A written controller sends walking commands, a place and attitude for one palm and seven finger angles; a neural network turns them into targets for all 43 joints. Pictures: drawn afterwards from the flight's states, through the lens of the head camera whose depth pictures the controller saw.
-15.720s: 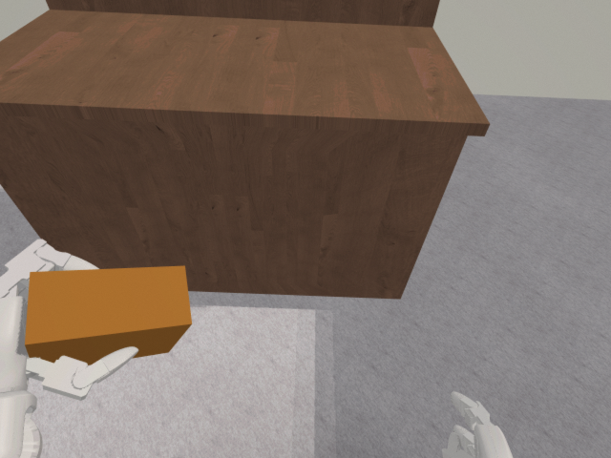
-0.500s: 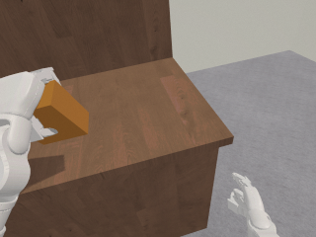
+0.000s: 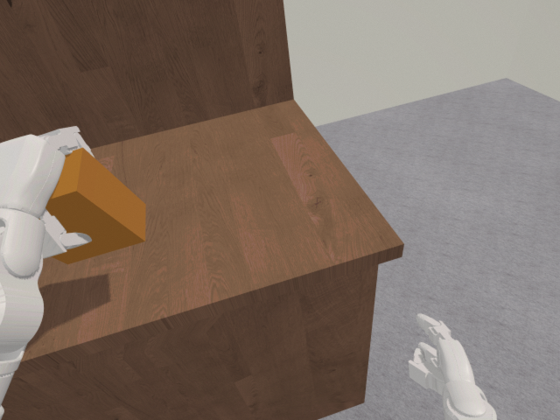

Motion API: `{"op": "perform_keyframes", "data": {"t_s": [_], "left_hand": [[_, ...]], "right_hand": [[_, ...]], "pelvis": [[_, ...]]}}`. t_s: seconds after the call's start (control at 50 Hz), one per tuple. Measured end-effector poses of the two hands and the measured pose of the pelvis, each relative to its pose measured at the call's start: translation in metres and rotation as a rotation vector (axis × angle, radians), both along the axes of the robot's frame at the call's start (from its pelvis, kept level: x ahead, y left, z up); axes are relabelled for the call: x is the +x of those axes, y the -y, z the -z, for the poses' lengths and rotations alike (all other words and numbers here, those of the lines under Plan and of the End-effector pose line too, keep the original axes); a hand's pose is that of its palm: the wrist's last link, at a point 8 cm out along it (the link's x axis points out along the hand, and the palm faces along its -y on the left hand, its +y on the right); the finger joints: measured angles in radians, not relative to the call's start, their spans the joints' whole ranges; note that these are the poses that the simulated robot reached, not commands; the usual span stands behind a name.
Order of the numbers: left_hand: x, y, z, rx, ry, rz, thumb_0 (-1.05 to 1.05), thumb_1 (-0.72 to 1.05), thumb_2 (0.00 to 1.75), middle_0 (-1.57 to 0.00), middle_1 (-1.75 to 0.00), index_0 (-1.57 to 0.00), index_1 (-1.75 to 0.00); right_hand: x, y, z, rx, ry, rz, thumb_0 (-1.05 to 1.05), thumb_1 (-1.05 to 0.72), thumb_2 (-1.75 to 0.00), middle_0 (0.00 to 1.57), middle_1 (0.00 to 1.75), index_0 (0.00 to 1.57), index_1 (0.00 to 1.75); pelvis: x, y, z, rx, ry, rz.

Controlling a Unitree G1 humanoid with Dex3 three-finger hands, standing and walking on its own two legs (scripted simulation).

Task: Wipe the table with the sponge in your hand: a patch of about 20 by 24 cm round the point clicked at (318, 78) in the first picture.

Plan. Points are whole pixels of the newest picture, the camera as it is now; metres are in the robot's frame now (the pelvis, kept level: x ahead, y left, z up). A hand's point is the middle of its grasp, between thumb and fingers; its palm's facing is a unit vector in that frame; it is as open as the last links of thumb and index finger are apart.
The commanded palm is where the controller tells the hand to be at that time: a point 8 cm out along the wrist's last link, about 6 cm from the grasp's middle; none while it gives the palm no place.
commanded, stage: move the sponge above the wiping area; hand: left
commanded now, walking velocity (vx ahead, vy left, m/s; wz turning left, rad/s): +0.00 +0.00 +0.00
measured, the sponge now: (86, 219) +0.26 +0.30 +0.21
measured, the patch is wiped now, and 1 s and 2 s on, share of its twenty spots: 0.00 0.00 0.10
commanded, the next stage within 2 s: none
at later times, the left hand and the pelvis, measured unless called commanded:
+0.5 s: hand (75, 198) +0.27 +0.30 +0.24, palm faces +0.32 -0.08 -0.94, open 10.3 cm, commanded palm +0.22 +0.29 +0.29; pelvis +0.01 +0.01 +0.00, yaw +0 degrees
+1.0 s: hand (73, 229) +0.26 +0.32 +0.20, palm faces +0.18 -0.08 -0.98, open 10.3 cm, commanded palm +0.22 +0.30 +0.27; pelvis +0.00 +0.01 +0.00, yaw +1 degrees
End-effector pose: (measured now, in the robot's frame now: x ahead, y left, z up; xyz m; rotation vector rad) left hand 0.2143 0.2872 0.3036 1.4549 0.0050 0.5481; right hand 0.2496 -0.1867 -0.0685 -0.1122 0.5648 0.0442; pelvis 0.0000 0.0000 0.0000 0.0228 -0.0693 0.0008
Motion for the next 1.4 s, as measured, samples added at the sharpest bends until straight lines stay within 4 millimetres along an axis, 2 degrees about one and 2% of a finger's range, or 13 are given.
{"op": "perform_keyframes", "data": {"t_s": [0.08, 0.2, 0.3, 0.4, 0.46, 0.66, 0.76, 0.88, 0.98, 1.08, 1.18, 1.3, 1.4], "left_hand": [[0.006, -0.007, 0.021, -0.058, -0.063, -0.025, 0.0, -0.52, 1.01, -0.73, -1.32, -0.73, -1.32], [0.013, 0.01, 0.054, -0.085, -0.156, 0.06, 0.0, -0.52, 1.01, -0.73, -1.32, -0.73, -1.32], [0.018, 0.016, 0.039, -0.015, -0.102, 0.103, 0.0, -0.52, 1.01, -0.73, -1.32, -0.73, -1.32], [0.021, 0.004, 0.01, -0.003, -0.002, 0.051, 0.0, -0.52, 1.01, -0.73, -1.32, -0.73, -1.32], [0.021, -0.005, 0.009, -0.038, 0.0, 0.011, 0.0, -0.52, 1.01, -0.73, -1.32, -0.73, -1.32], [0.021, 0.009, 0.068, -0.111, -0.174, 0.057, 0.0, -0.52, 1.01, -0.73, -1.32, -0.73, -1.32], [0.019, 0.011, 0.045, -0.013, -0.109, 0.068, 0.0, -0.52, 1.01, -0.73, -1.32, -0.73, -1.32], [0.015, -0.016, 0.018, -0.02, -0.039, -0.056, 0.0, -0.52, 1.01, -0.73, -1.32, -0.73, -1.31], [0.014, -0.027, 0.046, -0.088, -0.149, -0.11, 0.0, -0.52, 1.01, -0.73, -1.32, -0.73, -1.31], [0.02, -0.011, 0.084, -0.075, -0.285, -0.044, 0.0, -0.52, 1.01, -0.73, -1.32, -0.73, -1.31], [0.031, 0.003, 0.067, 0.033, -0.23, 0.045, 0.0, -0.52, 1.01, -0.73, -1.32, -0.73, -1.31], [0.043, -0.012, 0.035, -0.009, -0.114, -0.023, 0.0, -0.52, 1.01, -0.73, -1.31, -0.73, -1.31], [0.043, -0.02, 0.048, -0.047, -0.176, -0.079, 0.0, -0.52, 1.02, -0.73, -1.31, -0.73, -1.31]], "right_hand": [[0.0, -0.001, 0.001, -0.002, -0.004, 0.002, 0.02, -0.9, -0.9, 0.2, 0.3, 0.2, 0.3], [0.006, -0.005, 0.0, -0.034, 0.0, -0.006, 0.02, -0.9, -0.9, 0.2, 0.3, 0.2, 0.3], [0.013, -0.014, -0.004, -0.033, 0.01, -0.024, 0.02, -0.9, -0.9, 0.2, 0.3, 0.2, 0.3], [0.018, -0.023, -0.009, 0.001, 0.013, -0.036, 0.02, -0.9, -0.9, 0.2, 0.3, 0.2, 0.3], [0.019, -0.026, -0.01, 0.018, 0.011, -0.038, 0.02, -0.9, -0.9, 0.2, 0.3, 0.2, 0.3], [0.016, -0.022, -0.006, -0.028, -0.011, -0.045, 0.02, -0.9, -0.9, 0.2, 0.3, 0.2, 0.3], [0.016, -0.021, -0.007, -0.031, -0.011, -0.047, 0.02, -0.9, -0.9, 0.2, 0.3, 0.2, 0.3], [0.013, -0.018, -0.008, -0.001, -0.012, -0.029, 0.02, -0.9, -0.9, 0.2, 0.3, 0.2, 0.3], [0.008, -0.009, -0.006, -0.01, -0.013, -0.009, 0.02, -0.9, -0.9, 0.2, 0.3, 0.2, 0.3], [0.002, -0.003, -0.002, -0.058, -0.02, -0.006, 0.02, -0.9, -0.9, 0.2, 0.3, 0.2, 0.3], [-0.002, -0.004, 0.001, -0.071, -0.024, -0.009, 0.02, -0.9, -0.9, 0.2, 0.3, 0.2, 0.3], [-0.006, -0.007, 0.002, -0.023, -0.036, 0.002, 0.02, -0.9, -0.9, 0.2, 0.3, 0.2, 0.3], [-0.008, -0.004, 0.005, -0.007, -0.046, 0.015, 0.02, -0.9, -0.9, 0.2, 0.3, 0.2, 0.3]], "pelvis": [[0.001, -0.002, 0.0, -0.002, -0.011, -0.006], [0.005, -0.007, 0.0, -0.001, -0.006, -0.01], [0.007, -0.009, -0.002, -0.001, 0.0, -0.007], [0.009, -0.011, -0.003, -0.003, -0.008, -0.004], [0.01, -0.012, -0.004, -0.005, -0.019, -0.005], [0.01, -0.013, -0.003, -0.006, -0.017, -0.014], [0.011, -0.012, -0.004, -0.006, -0.004, -0.008], [0.008, -0.009, -0.004, -0.007, -0.01, -0.004], [0.005, -0.008, -0.003, -0.01, -0.017, -0.015], [0.001, -0.007, -0.002, -0.009, -0.008, -0.025], [0.0, -0.007, -0.002, -0.01, 0.004, -0.025], [0.001, -0.007, -0.003, -0.008, -0.008, -0.008], [0.003, -0.009, -0.003, -0.008, -0.024, -0.009]]}}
